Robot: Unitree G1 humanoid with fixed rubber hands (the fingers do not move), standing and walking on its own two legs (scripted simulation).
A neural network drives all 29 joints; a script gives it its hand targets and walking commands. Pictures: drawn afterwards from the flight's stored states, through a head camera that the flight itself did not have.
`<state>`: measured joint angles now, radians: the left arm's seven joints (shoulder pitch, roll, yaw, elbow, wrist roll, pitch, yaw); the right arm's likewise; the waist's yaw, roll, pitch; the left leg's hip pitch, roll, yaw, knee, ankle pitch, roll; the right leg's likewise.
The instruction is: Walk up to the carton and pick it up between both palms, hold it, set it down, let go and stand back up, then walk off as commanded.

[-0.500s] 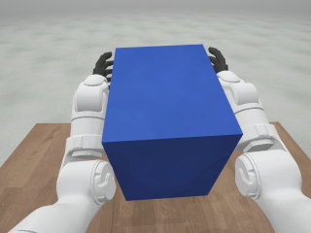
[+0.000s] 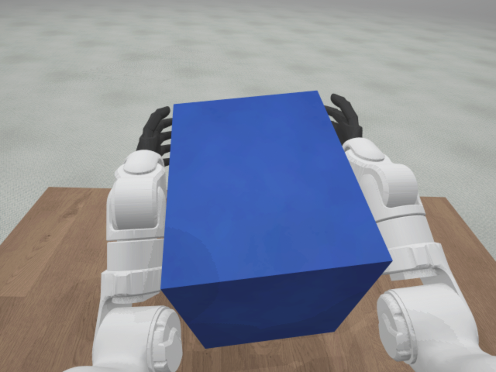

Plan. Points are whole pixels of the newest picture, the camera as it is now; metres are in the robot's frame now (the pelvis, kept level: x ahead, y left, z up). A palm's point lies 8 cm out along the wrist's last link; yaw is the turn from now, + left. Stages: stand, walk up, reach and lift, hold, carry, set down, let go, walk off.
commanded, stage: hold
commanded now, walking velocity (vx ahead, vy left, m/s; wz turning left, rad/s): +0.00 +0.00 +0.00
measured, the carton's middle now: (258, 225) +0.28 +0.00 +0.16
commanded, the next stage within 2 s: none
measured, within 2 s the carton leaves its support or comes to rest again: neither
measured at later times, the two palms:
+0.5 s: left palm (161, 129) +0.37 +0.14 +0.27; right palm (360, 130) +0.37 -0.15 +0.27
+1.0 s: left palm (147, 156) +0.35 +0.16 +0.24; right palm (341, 145) +0.37 -0.12 +0.25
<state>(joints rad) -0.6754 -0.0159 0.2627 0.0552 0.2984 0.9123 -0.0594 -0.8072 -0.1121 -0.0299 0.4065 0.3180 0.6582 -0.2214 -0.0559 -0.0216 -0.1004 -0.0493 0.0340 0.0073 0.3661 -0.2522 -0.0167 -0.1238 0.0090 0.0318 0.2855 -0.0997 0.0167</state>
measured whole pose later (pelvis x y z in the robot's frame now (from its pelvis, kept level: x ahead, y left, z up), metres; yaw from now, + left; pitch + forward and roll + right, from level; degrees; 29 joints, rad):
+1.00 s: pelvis +0.00 +0.00 +0.00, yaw +0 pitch -4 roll -1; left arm -0.68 -0.01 0.26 0.02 0.31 0.93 -0.06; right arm -0.80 -0.11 -0.01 0.37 0.32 0.66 -0.22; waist -0.06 -0.03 -0.08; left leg -0.05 0.03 0.01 0.37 -0.25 -0.02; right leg -0.12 0.01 0.03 0.29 -0.10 0.02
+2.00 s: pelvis +0.00 +0.00 +0.00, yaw +0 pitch -4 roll -1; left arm -0.70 -0.01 0.28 0.09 0.30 0.91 -0.07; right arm -0.82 -0.11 -0.02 0.43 0.32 0.65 -0.23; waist -0.06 -0.02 -0.09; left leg -0.04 0.03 0.00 0.37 -0.25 -0.02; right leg -0.12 0.01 0.03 0.29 -0.10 0.02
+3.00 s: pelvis +0.00 +0.00 +0.00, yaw +1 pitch -4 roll -1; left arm -0.68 0.00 0.26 0.03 0.31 0.93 -0.07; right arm -0.80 -0.12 0.00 0.37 0.32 0.66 -0.22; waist -0.07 -0.03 -0.08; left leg -0.05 0.03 0.00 0.37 -0.25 -0.02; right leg -0.11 0.01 0.03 0.29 -0.10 0.02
